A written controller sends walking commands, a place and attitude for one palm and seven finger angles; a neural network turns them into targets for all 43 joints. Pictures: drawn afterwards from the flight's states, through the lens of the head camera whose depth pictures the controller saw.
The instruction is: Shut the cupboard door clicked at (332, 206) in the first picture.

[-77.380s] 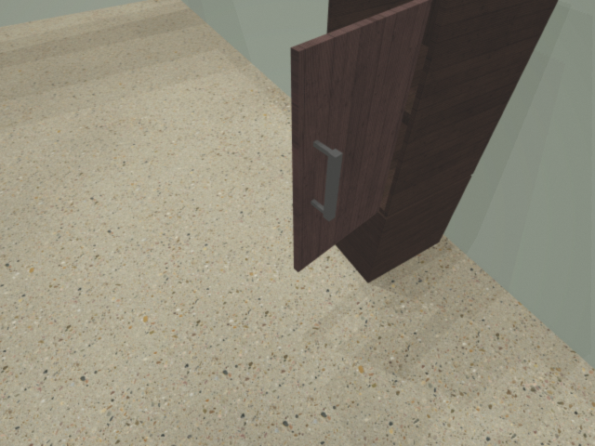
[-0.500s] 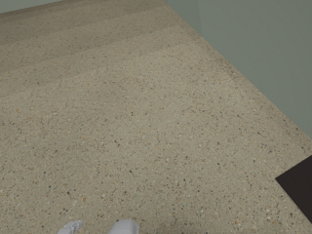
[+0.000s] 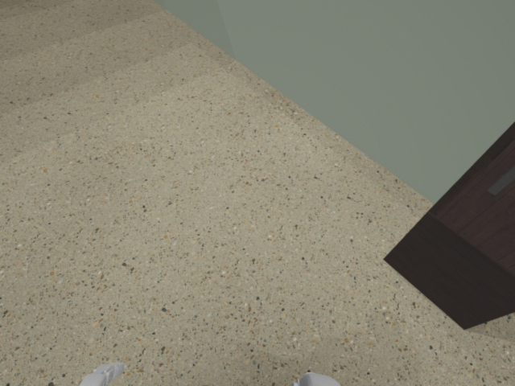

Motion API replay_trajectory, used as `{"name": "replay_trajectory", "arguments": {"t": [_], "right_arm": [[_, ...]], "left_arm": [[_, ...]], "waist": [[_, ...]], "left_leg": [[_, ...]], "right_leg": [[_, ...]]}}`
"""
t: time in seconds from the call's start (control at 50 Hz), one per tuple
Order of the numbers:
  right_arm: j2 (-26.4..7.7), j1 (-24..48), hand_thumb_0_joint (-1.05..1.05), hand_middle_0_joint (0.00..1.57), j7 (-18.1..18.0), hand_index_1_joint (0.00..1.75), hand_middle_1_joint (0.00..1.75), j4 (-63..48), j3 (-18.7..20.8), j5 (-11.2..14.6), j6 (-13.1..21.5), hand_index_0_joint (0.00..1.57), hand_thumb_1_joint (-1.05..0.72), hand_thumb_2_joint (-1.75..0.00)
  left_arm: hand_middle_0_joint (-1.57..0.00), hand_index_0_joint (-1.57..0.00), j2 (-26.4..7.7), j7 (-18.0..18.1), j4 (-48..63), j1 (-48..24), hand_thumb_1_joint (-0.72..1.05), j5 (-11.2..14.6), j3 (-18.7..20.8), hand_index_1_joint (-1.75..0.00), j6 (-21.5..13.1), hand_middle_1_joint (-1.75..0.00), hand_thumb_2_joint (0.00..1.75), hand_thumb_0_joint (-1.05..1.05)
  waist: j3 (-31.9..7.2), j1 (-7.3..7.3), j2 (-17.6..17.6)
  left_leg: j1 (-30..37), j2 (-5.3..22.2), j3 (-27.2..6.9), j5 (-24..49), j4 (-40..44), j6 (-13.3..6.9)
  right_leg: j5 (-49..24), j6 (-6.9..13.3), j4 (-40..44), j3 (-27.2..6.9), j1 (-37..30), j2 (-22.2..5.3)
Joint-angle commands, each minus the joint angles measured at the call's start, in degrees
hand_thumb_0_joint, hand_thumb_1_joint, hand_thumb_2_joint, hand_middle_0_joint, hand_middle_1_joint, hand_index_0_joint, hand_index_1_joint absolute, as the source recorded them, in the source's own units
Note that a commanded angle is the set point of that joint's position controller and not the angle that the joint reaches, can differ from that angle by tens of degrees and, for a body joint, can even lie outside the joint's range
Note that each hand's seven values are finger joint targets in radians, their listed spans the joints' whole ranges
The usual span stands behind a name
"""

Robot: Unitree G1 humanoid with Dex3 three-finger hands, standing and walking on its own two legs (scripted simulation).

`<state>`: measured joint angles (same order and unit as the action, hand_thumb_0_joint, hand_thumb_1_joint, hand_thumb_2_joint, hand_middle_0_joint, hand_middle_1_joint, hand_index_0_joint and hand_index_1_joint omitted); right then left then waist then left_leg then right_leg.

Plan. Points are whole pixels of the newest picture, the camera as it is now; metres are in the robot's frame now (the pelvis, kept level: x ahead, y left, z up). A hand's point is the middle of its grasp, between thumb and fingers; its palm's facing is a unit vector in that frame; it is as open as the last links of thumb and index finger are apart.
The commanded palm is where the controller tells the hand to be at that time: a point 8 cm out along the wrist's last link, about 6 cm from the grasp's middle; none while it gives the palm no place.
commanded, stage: turn to face it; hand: left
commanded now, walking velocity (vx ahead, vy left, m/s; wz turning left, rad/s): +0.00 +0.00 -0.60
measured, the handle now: out of the picture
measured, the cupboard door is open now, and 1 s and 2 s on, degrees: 2 2 2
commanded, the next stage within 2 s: take the last steps up to it in 1.18 s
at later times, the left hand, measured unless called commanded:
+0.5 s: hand (169, 362) +0.17 +0.17 -0.19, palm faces -0.25 -0.95 -0.20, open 7.4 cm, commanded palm none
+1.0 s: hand (230, 299) +0.28 +0.06 -0.16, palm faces -0.54 -0.80 -0.27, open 7.4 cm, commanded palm none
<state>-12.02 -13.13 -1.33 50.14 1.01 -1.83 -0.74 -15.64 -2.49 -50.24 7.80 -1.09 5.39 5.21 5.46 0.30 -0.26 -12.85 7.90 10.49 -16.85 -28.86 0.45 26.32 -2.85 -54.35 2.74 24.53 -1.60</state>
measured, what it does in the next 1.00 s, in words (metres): steps on the spot, turning right: right foot, then left foot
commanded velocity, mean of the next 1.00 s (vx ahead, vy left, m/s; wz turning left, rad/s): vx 0.00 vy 0.00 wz -0.52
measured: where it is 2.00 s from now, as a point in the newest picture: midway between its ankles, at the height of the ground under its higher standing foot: outside the picture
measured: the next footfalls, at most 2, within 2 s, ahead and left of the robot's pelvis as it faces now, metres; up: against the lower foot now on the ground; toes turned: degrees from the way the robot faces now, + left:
right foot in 0.12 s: +0.02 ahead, -0.15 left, +0.00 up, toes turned -9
left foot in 0.50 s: +0.13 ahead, +0.09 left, +0.00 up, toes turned -14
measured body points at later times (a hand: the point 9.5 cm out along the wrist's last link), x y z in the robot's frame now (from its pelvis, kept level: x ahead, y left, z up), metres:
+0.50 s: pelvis +0.05 -0.01 -0.01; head +0.10 +0.00 +0.43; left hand +0.18 +0.22 -0.17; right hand +0.08 -0.29 -0.13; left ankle +0.09 +0.10 -0.75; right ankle -0.02 -0.14 -0.74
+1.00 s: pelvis +0.07 -0.04 -0.02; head +0.09 -0.08 +0.43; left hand +0.31 +0.11 -0.14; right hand -0.07 -0.28 -0.17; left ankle +0.09 +0.10 -0.69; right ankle +0.00 -0.13 -0.74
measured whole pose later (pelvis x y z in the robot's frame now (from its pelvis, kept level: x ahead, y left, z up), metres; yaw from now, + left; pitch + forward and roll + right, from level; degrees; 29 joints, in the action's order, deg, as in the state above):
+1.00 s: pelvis +0.07 -0.04 -0.02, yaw -33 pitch +1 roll -1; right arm -16.0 -14.6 -1.5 55.1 3.3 -0.8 -3.9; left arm -12.5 -0.7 -50.6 6.7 -1.2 2.9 1.7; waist 4.7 2.3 3.4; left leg -22.2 6.7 5.2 -31.0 -57.5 3.5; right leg 19.7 1.2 -34.5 3.2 15.9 -0.2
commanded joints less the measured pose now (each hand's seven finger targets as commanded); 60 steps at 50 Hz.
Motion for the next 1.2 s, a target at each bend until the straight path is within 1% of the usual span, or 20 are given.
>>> {"name": "replay_trajectory", "arguments": {"t": [0.0, 0.06, 0.1, 0.12, 0.14, 0.22, 0.38, 0.44, 0.48, 0.5, 0.56, 0.62, 0.78, 0.84, 0.86, 0.88, 0.9, 0.94, 1.02, 1.18], "right_arm": [[-13.79, -3.03, 0.00, 0.20, -0.30, 0.30, 0.30, -1.78, 4.47, 0.01, 0.59, 0.20, -0.90, -0.90], [-14.07, -0.51, 0.00, 0.20, 0.04, 0.30, 0.30, -2.20, 4.81, 0.58, 0.28, 0.20, -0.90, -0.90], [-7.39, 3.53, 0.00, 0.20, 0.54, 0.30, 0.30, -6.41, 3.10, 1.09, -0.32, 0.20, -0.90, -0.90], [-7.93, 5.63, 0.00, 0.20, -0.03, 0.30, 0.30, -7.06, 2.67, 1.03, -1.01, 0.20, -0.90, -0.90], [-7.80, 5.22, 0.00, 0.20, -0.57, 0.30, 0.30, -6.31, 2.73, 1.10, -0.87, 0.20, -0.90, -0.90], [-8.13, 2.60, 0.00, 0.20, 0.24, 0.30, 0.30, -3.11, 2.83, 0.90, -1.04, 0.20, -0.90, -0.90], [-7.31, 4.16, 0.00, 0.20, 0.07, 0.30, 0.30, -4.91, 2.68, 1.52, -0.42, 0.20, -0.90, -0.90], [-8.39, -2.75, 0.00, 0.20, -0.39, 0.30, 0.30, -2.90, 2.80, 1.57, 0.49, 0.20, -0.90, -0.90], [-17.60, -5.22, 0.00, 0.20, -0.69, 0.30, 0.30, -3.46, 4.11, 0.26, 1.06, 0.20, -0.90, -0.90], [-17.43, -4.58, 0.00, 0.20, -0.91, 0.30, 0.30, -3.93, 3.81, 0.06, 0.93, 0.20, -0.90, -0.90], [-12.91, 0.43, 0.00, 0.20, -1.31, 0.30, 0.30, -5.28, 2.79, -0.18, 1.28, 0.20, -0.90, -0.90], [-11.72, -1.59, 0.00, 0.20, -1.39, 0.30, 0.30, -4.06, 2.77, 0.13, 1.40, 0.20, -0.90, -0.90], [-13.31, -3.75, 0.00, 0.20, -0.51, 0.30, 0.30, -0.85, 4.18, 0.00, 0.76, 0.20, -0.90, -0.90], [-13.95, -1.70, 0.00, 0.20, -0.25, 0.30, 0.30, -0.48, 4.46, 0.33, 0.50, 0.20, -0.90, -0.90], [-13.35, -0.85, 0.00, 0.20, -0.03, 0.30, 0.30, -0.60, 4.51, 0.76, 0.41, 0.20, -0.90, -0.90], [-9.47, -1.12, 0.00, 0.20, 0.35, 0.30, 0.30, -1.91, 3.79, 1.37, 0.27, 0.20, -0.90, -0.90], [-7.11, 1.30, 0.00, 0.20, 0.26, 0.30, 0.30, -4.01, 2.77, 1.27, -0.29, 0.20, -0.90, -0.90], [-7.26, 3.21, 0.00, 0.20, -0.65, 0.30, 0.30, -3.11, 2.60, 1.31, -1.00, 0.20, -0.90, -0.90], [-6.74, -1.29, 0.00, 0.20, 0.30, 0.30, 0.30, 0.40, 2.44, 0.82, -1.20, 0.20, -0.90, -0.90], [-5.14, -1.35, 0.00, 0.20, -0.15, 0.30, 0.30, 0.57, 1.92, 1.25, -0.29, 0.20, -0.90, -0.90]], "left_arm": [[-0.20, -0.20, -1.90, -0.01, 5.88, -2.87, 0.90, -0.06, -0.29, -0.30, -2.28, -0.30, 0.90, 0.00], [-0.20, -0.20, -4.51, 0.39, 3.86, 3.96, 0.90, -0.17, 0.47, -0.30, -2.89, -0.30, 0.90, 0.00], [-0.20, -0.20, -14.55, 1.93, 1.79, 10.57, 0.90, -0.40, 2.08, -0.30, -3.95, -0.30, 0.90, 0.00], [-0.20, -0.20, -15.37, 2.44, 1.78, 11.44, 0.90, 0.17, 2.07, -0.30, -3.69, -0.30, 0.90, 0.00], [-0.20, -0.20, -13.64, 3.15, 2.08, 8.36, 0.90, -0.03, 2.33, -0.30, -4.01, -0.30, 0.90, 0.00], [-0.20, -0.20, -8.89, 3.14, 4.35, 1.05, 0.90, 0.03, 0.56, -0.30, -4.19, -0.30, 0.90, 0.00], [-0.20, -0.20, -10.64, 2.71, 3.55, 2.11, 0.90, -0.43, 1.36, -0.30, -3.76, -0.30, 0.90, 0.00], [-0.20, -0.20, -9.04, 2.75, 4.04, -0.75, 0.90, 0.20, 1.24, -0.30, -3.24, -0.30, 0.90, 0.00], [-0.20, -0.20, -3.44, 1.99, 5.74, 3.42, 0.90, 0.88, 0.06, -0.30, -2.79, -0.30, 0.90, 0.00], [-0.20, -0.20, -5.14, 2.03, 5.73, 2.53, 0.90, 0.22, 0.10, -0.30, -2.66, -0.30, 0.90, 0.00], [-0.20, -0.20, -4.46, 0.91, 4.11, 1.34, 0.90, 0.04, 0.93, -0.30, -2.45, -0.30, 0.90, 0.00], [-0.20, -0.20, -3.05, 0.34, 4.07, 0.35, 0.90, 0.18, 0.44, -0.30, -1.91, -0.30, 0.90, 0.00], [-0.20, -0.20, -1.47, 0.23, 4.56, -3.15, 0.90, -0.06, -0.44, -0.30, -2.14, -0.30, 0.90, 0.00], [-0.20, -0.20, -2.47, 0.59, 3.41, 1.20, 0.90, -0.04, -0.36, -0.30, -2.75, -0.30, 0.90, 0.00], [-0.20, -0.20, -4.51, 0.88, 1.97, 5.50, 0.90, -0.27, 0.02, -0.30, -3.21, -0.30, 0.90, 0.00], [-0.20, -0.20, -10.23, 1.69, 1.11, 8.72, 0.90, -0.90, 0.98, -0.30, -3.92, -0.30, 0.90, 0.00], [-0.20, -0.20, -13.62, 2.40, 0.14, 10.91, 0.90, -0.33, 1.41, -0.30, -4.20, -0.30, 0.90, 0.00], [-0.20, -0.20, -11.91, 3.56, 0.41, 7.92, 0.90, -0.14, 1.38, -0.30, -4.22, -0.30, 0.90, 0.00], [-0.20, -0.20, -7.27, 3.48, 2.26, 0.64, 0.90, -0.12, -0.32, -0.30, -4.58, -0.30, 0.90, 0.00], [-0.20, -0.20, -7.88, 3.31, -0.08, 2.25, 0.90, -0.27, 0.44, -0.30, -4.23, -0.30, 0.90, 0.00]], "waist": [[-8.02, 2.27, 13.52], [-8.92, -2.01, 8.08], [-8.81, -5.66, -16.73], [-8.03, -5.96, -11.17], [-8.74, -4.04, -17.67], [-9.27, -0.06, -8.41], [-7.44, -0.75, -9.04], [-8.97, 2.96, -6.26], [-11.47, 1.92, 19.09], [-10.78, 2.45, 16.83], [-6.91, -0.06, 10.63], [-8.77, 0.63, 9.69], [-8.08, 2.42, 13.26], [-8.61, -0.47, 11.44], [-9.89, -2.62, 7.55], [-11.29, -3.96, -8.41], [-9.63, -5.08, -14.82], [-7.68, -3.60, -15.32], [-9.13, 0.84, -8.96], [-7.26, 0.53, -8.51]], "left_leg": [[8.65, 13.14, -5.54, 32.16, 3.52, -6.64], [-0.28, 10.82, -1.80, 21.70, -5.88, -1.63], [-21.67, -2.60, -0.27, -20.64, -30.10, 4.39], [-24.16, -1.98, -8.21, -19.88, -36.27, 3.86], [-27.73, -1.66, -10.10, -17.80, -39.36, 4.16], [-19.17, -1.52, -9.56, -6.57, -34.65, 5.22], [-11.60, -5.51, -8.23, -6.33, -14.99, 4.66], [2.33, -5.17, -8.72, 6.01, 3.14, 3.87], [11.69, 18.48, -30.19, 20.09, 11.43, -6.53], [8.41, 21.17, -31.68, 21.00, 10.62, -9.96], [5.67, 13.80, -18.29, 30.40, 8.86, -8.24], [10.92, 11.24, -10.90, 37.96, 6.82, -7.25], [9.52, 12.78, -5.50, 34.92, 4.48, -7.19], [5.69, 12.19, -3.40, 29.29, -0.37, -4.21], [1.37, 9.92, -1.30, 23.43, -6.48, -1.59], [-11.06, 3.11, 2.82, 4.47, -17.64, 2.19], [-19.84, -3.07, -1.03, -21.12, -29.51, 3.84], [-24.85, -2.18, -10.04, -17.80, -38.82, 3.43], [-17.05, -2.11, -8.98, -6.78, -34.24, 4.28], [-7.10, -5.75, -6.84, -2.04, -8.41, 3.53]], "right_leg": [[-1.43, 1.09, 11.40, 3.24, -2.54, 1.56], [-16.04, 3.26, 28.30, 2.37, -17.66, 1.08], [-44.37, 13.28, 35.03, -25.56, -26.36, -20.89], [-46.17, 15.71, 34.29, -24.49, -24.26, -20.93], [-44.86, 15.94, 34.24, -26.32, -25.50, -18.66], [-40.43, 13.19, 32.53, -14.91, -18.25, -11.30], [-37.11, 13.34, 31.29, -21.44, -14.60, -10.18], [-30.86, 8.35, 24.97, -20.31, -7.70, -6.13], [9.55, 1.60, 2.63, -5.77, 6.33, 5.78], [11.42, 1.35, -7.82, -7.11, 6.63, 3.38], [3.01, -0.29, -16.28, -5.60, 8.38, 0.72], [-0.08, -1.01, -11.51, -2.96, 7.83, 0.08], [-1.20, 0.82, 8.57, 2.53, -1.08, 1.15], [-11.03, 2.43, 22.68, 3.24, -10.76, 1.78], [-18.94, 3.47, 30.17, 0.96, -18.32, 0.08], [-31.52, 7.70, 34.12, -13.74, -28.33, -11.82], [-48.11, 14.42, 34.44, -23.73, -26.51, -21.84], [-44.92, 16.84, 34.35, -23.71, -23.21, -18.94], [-38.79, 13.10, 33.97, -11.25, -16.52, -11.62], [-35.63, 12.51, 31.27, -15.61, -14.60, -10.28]]}}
